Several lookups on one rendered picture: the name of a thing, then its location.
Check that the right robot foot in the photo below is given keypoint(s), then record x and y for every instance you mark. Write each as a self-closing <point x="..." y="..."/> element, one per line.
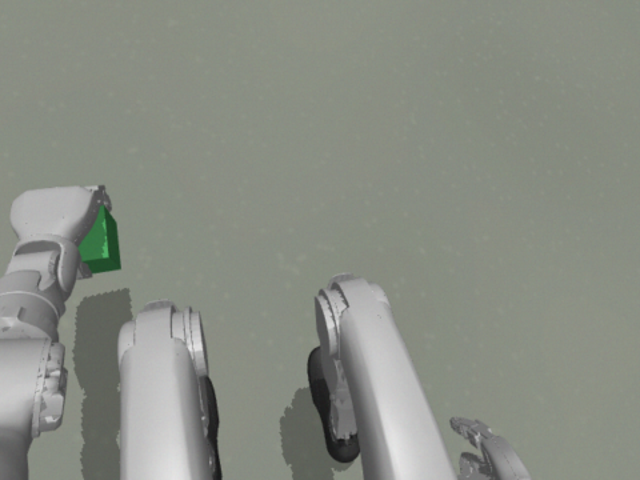
<point x="343" y="451"/>

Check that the cube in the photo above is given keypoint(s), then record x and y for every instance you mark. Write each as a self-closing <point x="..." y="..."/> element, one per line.
<point x="100" y="248"/>

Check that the right robot hand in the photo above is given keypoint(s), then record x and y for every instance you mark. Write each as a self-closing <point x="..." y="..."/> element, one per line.
<point x="499" y="461"/>

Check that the left robot foot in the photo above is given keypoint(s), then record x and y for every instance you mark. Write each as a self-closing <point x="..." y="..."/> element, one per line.
<point x="213" y="430"/>

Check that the left robot arm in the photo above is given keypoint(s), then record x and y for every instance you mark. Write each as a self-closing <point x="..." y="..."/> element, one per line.
<point x="38" y="280"/>

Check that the left robot hand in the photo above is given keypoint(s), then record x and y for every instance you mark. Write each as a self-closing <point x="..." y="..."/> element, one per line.
<point x="69" y="212"/>

